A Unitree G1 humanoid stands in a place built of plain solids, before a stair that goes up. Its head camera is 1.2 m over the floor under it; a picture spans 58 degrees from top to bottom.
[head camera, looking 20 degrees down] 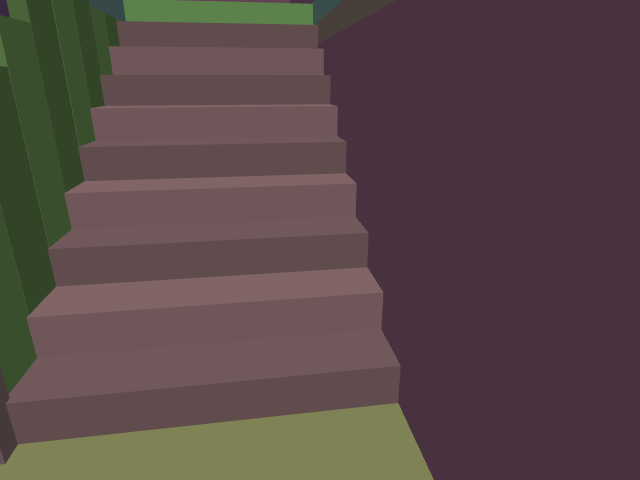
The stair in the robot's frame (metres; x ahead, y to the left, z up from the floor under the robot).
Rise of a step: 0.18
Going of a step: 0.27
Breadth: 1.41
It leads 9 degrees to the left of straight ahead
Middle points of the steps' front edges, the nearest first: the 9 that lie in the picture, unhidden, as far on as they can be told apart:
1.29 0.38 0.18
1.56 0.42 0.36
1.82 0.47 0.53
2.09 0.51 0.71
2.36 0.55 0.89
2.63 0.59 1.07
2.89 0.63 1.24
3.16 0.67 1.42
3.43 0.71 1.60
